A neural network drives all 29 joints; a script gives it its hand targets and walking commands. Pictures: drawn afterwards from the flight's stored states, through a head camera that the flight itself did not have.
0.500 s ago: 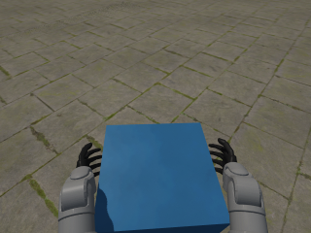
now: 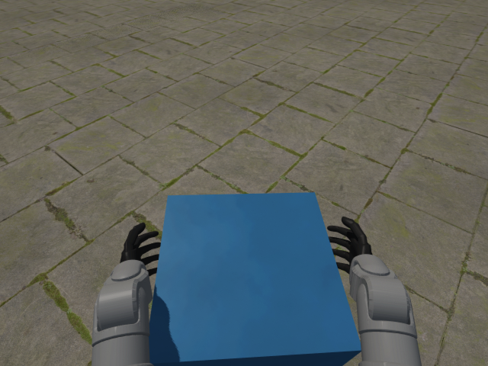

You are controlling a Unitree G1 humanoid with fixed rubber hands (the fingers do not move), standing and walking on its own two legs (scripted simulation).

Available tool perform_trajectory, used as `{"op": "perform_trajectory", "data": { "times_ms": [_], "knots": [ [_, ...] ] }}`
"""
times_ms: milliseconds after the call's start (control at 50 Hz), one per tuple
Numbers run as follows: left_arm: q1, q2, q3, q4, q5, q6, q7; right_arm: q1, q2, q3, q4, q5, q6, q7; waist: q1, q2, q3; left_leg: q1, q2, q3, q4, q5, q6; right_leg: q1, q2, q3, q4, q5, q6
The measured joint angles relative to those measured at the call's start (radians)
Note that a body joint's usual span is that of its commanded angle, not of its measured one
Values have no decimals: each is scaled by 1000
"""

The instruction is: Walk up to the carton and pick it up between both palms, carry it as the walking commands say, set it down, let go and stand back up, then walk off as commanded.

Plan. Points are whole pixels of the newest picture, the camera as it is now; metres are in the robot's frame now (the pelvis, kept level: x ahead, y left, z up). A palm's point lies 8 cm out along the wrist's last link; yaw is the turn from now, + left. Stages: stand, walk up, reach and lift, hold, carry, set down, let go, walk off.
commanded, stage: carry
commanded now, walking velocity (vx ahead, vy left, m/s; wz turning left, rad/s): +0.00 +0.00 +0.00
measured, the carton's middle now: (244, 292) +0.28 +0.01 -0.08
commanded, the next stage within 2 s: hold in 0.42 s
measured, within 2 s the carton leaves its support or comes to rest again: neither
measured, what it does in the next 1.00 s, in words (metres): stands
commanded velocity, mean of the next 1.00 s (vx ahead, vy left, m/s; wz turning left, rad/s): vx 0.00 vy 0.00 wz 0.00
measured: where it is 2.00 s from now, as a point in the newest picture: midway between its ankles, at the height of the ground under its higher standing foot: outside the picture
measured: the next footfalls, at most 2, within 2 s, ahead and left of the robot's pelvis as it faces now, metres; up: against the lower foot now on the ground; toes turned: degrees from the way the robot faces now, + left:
none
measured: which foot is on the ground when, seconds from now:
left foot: down 0.00-1.00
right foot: down 0.00-1.00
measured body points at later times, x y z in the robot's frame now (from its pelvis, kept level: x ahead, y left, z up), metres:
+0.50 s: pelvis +0.00 +0.00 +0.01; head -0.02 -0.01 +0.46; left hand +0.28 +0.19 +0.04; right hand +0.28 -0.18 +0.03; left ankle +0.02 +0.14 -0.73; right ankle +0.03 -0.07 -0.73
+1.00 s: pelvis -0.02 +0.04 +0.01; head -0.05 +0.05 +0.46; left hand +0.30 +0.20 +0.03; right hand +0.26 -0.17 +0.02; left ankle +0.02 +0.14 -0.73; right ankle +0.03 -0.07 -0.73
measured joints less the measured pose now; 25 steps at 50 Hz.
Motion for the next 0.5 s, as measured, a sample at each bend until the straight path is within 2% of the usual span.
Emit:
{"op": "perform_trajectory", "data": {
  "times_ms": [40,160,240,280,320,440,500],
  "knots": [
    [-9,-3,11,18,15,-10,-15,-11,3,-9,21,-12,-8,8,-1,-2,-1,1,1,0,-3,3,-1,1,1,0,-3,3,-2],
    [-9,-4,11,39,17,-32,-15,-11,-4,-9,46,-18,-30,14,-1,-4,-10,-2,-1,-1,-17,13,-1,-1,2,-3,-17,11,-3],
    [-4,0,-6,11,-10,-18,18,-10,-12,-1,30,4,-20,5,1,-9,3,-4,-1,0,-19,16,-2,-6,0,-2,-14,12,-3],
    [-8,-4,0,12,-3,-19,11,-15,-11,-6,32,2,-19,8,1,-9,5,-7,-1,1,-19,16,-2,-9,1,-1,-15,13,-4],
    [-5,-4,-4,-6,-17,-7,28,-11,-13,1,11,11,-5,0,1,-8,12,-10,1,1,-15,15,-2,-11,2,-1,-14,14,-4],
    [-18,-7,12,17,2,-22,-1,-22,-6,-11,29,-6,-20,7,2,-7,14,-11,0,5,-15,15,-1,-16,0,2,-8,12,-4],
    [-12,4,16,64,52,-106,-45,-35,5,-19,100,-43,-106,25,-10,-13,82,93,-37,-50,-89,39,8,79,18,45,-66,45,-1]
  ]
}}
